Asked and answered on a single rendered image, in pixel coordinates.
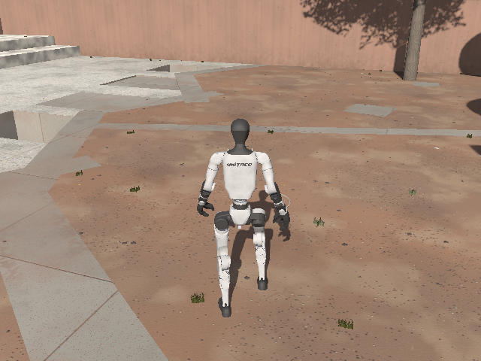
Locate robot right hand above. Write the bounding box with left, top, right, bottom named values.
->
left=273, top=211, right=290, bottom=231

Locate humanoid robot torso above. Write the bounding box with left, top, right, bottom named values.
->
left=222, top=148, right=258, bottom=226

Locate left robot forearm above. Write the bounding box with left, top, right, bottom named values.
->
left=198, top=181, right=211, bottom=205

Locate robot right upper arm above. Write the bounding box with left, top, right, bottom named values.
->
left=256, top=152, right=277, bottom=195

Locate robot left upper arm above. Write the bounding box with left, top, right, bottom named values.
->
left=203, top=151, right=225, bottom=192

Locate right robot forearm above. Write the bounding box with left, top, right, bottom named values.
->
left=270, top=182, right=287, bottom=215

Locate humanoid robot head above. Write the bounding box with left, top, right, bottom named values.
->
left=227, top=119, right=253, bottom=155

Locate robot left hand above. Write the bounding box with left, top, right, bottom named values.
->
left=197, top=202, right=214, bottom=217

